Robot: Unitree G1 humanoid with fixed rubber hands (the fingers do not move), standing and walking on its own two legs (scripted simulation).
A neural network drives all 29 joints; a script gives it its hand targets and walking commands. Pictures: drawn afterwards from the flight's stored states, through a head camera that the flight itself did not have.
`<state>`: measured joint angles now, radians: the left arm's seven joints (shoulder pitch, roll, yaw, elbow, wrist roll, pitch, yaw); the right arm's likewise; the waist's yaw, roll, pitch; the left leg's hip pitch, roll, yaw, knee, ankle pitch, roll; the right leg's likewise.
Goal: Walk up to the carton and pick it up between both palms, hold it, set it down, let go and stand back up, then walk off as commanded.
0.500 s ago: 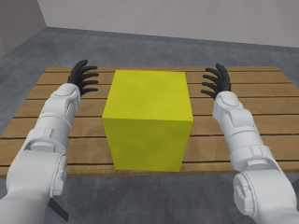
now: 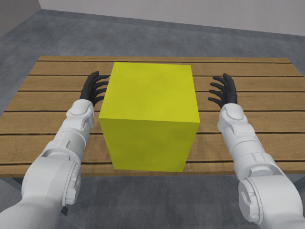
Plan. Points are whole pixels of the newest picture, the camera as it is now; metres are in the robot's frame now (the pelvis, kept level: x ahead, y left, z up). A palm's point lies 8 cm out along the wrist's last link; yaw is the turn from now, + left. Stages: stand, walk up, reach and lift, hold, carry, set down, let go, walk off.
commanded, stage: reach and lift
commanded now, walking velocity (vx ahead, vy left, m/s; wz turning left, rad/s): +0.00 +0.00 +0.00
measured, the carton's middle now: (150, 120) +0.42 +0.00 +0.05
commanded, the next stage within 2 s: none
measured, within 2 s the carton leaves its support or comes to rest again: leaves its support in 1.96 s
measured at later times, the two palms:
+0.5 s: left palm (94, 98) +0.45 +0.15 +0.11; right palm (208, 104) +0.41 -0.16 +0.12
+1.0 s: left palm (95, 100) +0.45 +0.14 +0.11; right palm (209, 107) +0.40 -0.16 +0.12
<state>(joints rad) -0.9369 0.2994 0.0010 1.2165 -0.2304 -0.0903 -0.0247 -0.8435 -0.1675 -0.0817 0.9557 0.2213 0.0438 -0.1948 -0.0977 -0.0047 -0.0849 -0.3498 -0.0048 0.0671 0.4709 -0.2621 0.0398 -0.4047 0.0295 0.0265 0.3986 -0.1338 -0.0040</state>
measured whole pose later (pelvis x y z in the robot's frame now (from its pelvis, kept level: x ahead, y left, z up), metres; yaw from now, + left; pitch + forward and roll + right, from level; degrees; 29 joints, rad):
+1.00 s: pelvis +0.02 +0.01 +0.01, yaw +0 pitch +2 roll -2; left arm -0.87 0.10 0.33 1.10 0.29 -0.06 0.02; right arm -0.77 0.08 -0.47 0.96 -0.24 -0.14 -0.12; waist -0.10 -0.04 -0.03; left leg -0.17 0.00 0.07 0.40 -0.27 0.04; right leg -0.20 0.03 0.03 0.27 -0.11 0.01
